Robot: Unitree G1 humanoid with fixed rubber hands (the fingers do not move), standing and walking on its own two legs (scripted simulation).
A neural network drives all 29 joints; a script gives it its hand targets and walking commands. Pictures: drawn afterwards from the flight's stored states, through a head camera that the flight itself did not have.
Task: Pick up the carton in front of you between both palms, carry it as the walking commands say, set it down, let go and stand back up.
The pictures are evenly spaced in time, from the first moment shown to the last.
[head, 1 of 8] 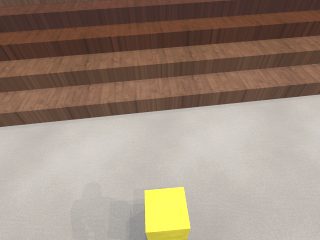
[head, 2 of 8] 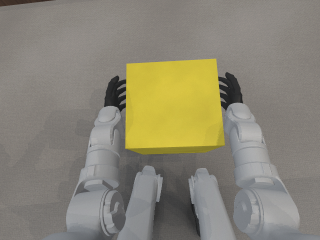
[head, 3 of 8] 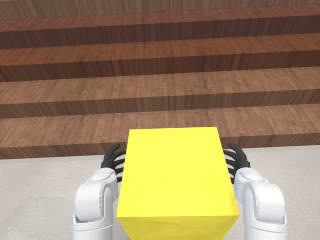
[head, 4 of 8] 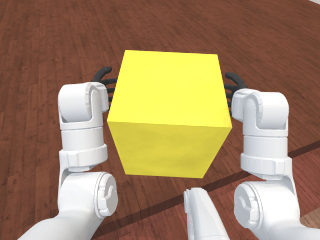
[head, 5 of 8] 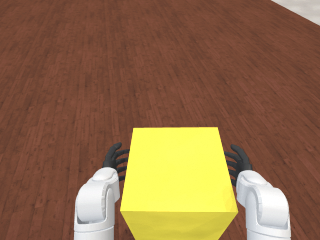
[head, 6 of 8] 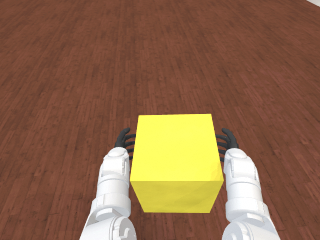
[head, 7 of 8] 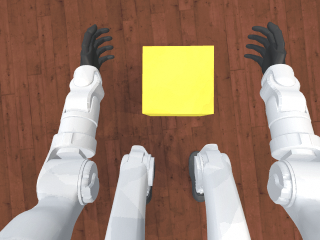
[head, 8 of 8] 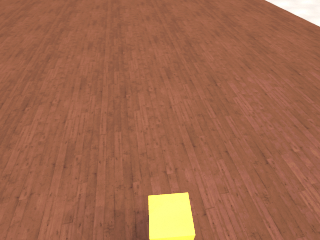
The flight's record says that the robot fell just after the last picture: no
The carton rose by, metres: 1.84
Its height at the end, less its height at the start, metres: +1.08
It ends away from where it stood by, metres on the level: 5.81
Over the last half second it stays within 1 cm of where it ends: yes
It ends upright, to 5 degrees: yes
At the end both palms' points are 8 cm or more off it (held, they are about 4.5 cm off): yes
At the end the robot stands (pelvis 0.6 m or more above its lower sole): yes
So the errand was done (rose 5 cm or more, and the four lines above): yes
